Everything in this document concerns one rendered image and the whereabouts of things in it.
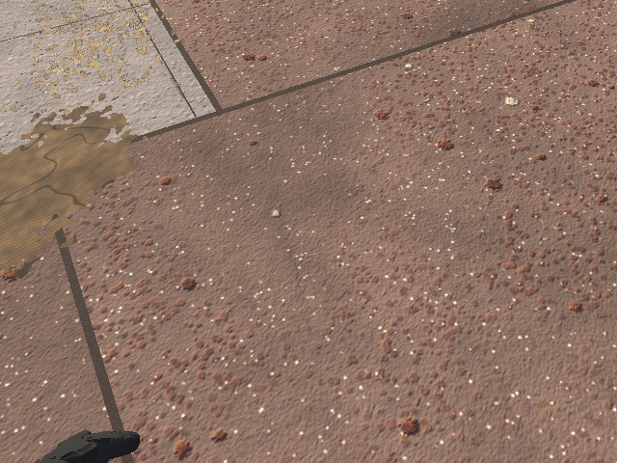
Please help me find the left robot hand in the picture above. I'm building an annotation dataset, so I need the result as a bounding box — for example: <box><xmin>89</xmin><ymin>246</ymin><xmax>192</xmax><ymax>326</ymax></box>
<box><xmin>34</xmin><ymin>430</ymin><xmax>140</xmax><ymax>463</ymax></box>

